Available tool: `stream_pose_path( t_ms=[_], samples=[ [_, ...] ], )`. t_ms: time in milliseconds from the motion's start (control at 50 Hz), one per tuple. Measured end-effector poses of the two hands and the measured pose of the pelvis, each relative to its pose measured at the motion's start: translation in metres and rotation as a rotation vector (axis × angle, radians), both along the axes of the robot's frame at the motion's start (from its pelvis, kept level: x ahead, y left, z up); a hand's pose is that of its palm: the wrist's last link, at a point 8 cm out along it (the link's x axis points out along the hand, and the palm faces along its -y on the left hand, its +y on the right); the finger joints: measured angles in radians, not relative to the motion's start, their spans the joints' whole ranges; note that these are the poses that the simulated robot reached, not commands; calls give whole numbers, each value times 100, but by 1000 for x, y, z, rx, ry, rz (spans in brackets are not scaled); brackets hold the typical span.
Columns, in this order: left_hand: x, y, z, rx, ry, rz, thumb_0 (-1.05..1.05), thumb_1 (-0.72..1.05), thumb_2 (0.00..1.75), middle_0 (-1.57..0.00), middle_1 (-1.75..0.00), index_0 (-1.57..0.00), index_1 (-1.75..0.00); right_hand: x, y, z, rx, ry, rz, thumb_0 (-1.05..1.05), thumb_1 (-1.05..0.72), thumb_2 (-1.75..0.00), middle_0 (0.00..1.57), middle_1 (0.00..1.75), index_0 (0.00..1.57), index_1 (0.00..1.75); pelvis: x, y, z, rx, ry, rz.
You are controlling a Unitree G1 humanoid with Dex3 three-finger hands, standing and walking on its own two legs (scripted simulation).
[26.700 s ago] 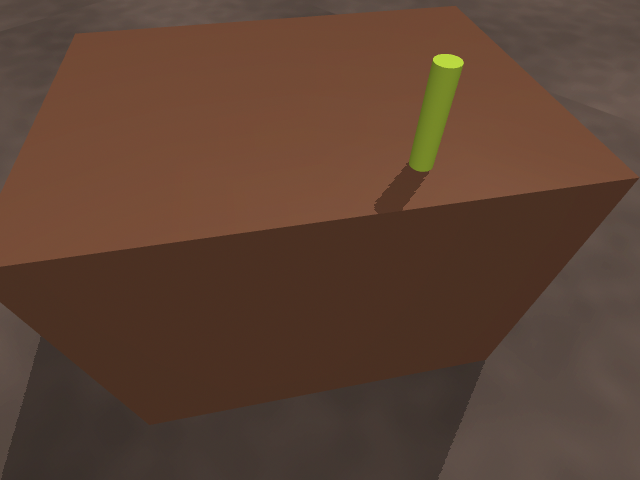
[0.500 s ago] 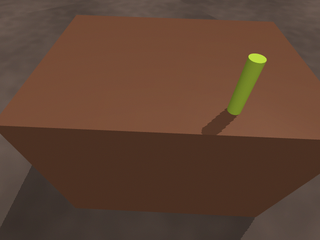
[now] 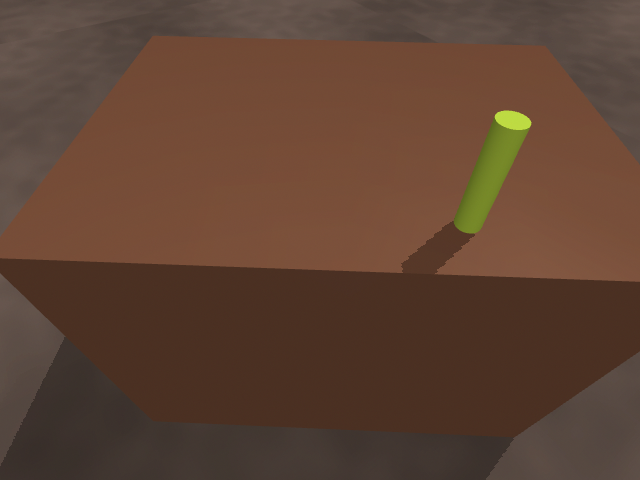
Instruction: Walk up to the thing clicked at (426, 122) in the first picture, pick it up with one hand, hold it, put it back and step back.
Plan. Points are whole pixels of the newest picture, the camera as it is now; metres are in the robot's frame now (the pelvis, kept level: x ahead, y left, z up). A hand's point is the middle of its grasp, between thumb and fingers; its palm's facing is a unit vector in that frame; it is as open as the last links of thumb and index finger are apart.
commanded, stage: home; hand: right
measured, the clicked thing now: (487, 178) +0.48 -0.22 +0.11
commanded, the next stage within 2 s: stand in 0.14 s
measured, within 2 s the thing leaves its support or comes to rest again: neither
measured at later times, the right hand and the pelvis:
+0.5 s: hand out of the picture +0.06 -0.26 -0.16, palm faces -0.04 +0.94 -0.35, open 14.3 cm; pelvis +0.00 +0.00 +0.00, yaw +0 degrees
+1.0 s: hand out of the picture +0.08 -0.26 -0.16, palm faces -0.03 +0.94 -0.35, open 7.4 cm; pelvis +0.01 +0.00 +0.00, yaw +0 degrees
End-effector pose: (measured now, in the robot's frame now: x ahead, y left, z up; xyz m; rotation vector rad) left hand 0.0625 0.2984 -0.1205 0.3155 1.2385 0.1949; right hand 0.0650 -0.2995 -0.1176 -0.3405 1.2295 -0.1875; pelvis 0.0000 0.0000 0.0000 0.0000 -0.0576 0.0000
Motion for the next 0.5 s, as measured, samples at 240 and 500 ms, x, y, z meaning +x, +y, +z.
stream_pose_path(
  t_ms=[240, 500],
  samples=[
    [-3, -1, -1, -1, 18, 1, 1, 90, 90, -21, -30, -21, -30, -10, -2, -2, 2, 33, -13, -1, 57, -3, 5, 4, 6, 5, 1, -2, 0, -1, 6, -1],
    [4, -3, 0, 1, 17, -2, 1, 90, 90, -21, -30, -21, -30, -5, -3, -3, 5, 32, -18, -1, 14, -45, 17, 23, 17, 24, 5, -3, 0, 1, 12, -3]
  ],
)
